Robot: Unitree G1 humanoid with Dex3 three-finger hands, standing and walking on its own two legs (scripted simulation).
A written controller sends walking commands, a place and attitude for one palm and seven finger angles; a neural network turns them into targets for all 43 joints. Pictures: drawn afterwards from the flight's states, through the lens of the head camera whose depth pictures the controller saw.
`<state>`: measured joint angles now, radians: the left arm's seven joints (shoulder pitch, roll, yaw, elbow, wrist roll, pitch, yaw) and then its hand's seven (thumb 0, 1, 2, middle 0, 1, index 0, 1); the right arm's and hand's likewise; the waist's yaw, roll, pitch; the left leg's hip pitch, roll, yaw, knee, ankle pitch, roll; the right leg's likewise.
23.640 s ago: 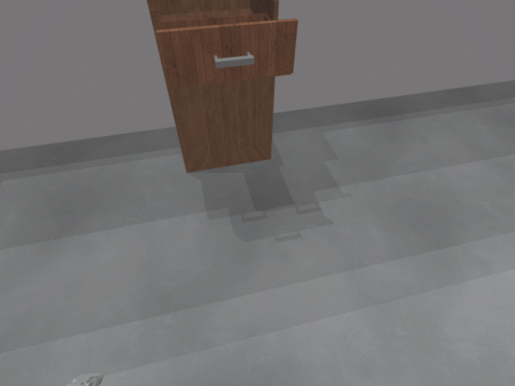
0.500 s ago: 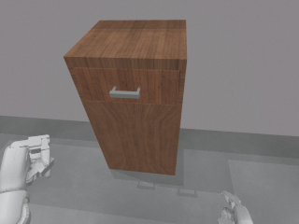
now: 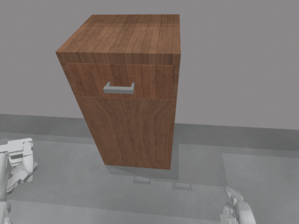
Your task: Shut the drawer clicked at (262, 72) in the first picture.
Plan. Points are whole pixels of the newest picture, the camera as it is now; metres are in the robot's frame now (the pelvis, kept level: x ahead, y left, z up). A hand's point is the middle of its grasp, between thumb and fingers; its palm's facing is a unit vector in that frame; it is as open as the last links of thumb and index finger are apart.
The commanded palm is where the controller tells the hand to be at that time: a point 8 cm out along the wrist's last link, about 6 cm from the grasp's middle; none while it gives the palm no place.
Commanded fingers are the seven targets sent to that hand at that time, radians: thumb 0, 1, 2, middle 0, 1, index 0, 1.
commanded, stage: step back with the hand held close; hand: left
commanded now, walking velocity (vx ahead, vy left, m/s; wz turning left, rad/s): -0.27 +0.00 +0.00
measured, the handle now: (119, 87) +0.64 +0.19 +0.00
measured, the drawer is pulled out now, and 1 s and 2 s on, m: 0.00 0.00 0.00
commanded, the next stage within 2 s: stop stepping back and stand still in 1.22 s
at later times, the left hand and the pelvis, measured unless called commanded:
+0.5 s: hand (10, 195) +0.13 +0.26 +0.15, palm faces +0.36 -0.79 -0.49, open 3.2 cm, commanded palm +0.07 +0.30 +0.17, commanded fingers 0.00 0.90 0.90 -1.40 -1.60 -1.40 -1.60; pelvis -0.06 +0.02 -0.01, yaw +0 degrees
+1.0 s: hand out of the picture +0.07 +0.26 +0.16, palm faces +0.36 -0.81 -0.47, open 3.2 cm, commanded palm +0.00 +0.31 +0.17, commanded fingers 0.00 0.90 0.90 -1.40 -1.60 -1.40 -1.60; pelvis -0.12 +0.03 -0.02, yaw +2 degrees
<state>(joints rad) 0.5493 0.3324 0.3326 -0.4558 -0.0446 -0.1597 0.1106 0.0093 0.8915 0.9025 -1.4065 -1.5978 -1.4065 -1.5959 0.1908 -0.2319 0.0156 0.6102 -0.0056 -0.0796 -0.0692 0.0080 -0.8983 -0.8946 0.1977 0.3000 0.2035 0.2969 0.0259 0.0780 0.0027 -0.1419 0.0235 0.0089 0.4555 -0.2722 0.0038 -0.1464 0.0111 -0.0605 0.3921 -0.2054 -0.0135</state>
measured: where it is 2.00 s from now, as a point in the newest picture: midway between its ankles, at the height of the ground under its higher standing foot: outside the picture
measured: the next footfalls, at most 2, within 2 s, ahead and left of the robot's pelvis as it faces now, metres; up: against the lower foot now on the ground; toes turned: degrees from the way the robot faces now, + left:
right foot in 1.22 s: -0.21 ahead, -0.12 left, +0.00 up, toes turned -1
left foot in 1.98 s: -0.14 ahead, +0.15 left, +0.00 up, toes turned +0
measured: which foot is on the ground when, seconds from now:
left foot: down 0.00-1.00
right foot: down 0.00-0.98, up 1.00-1.00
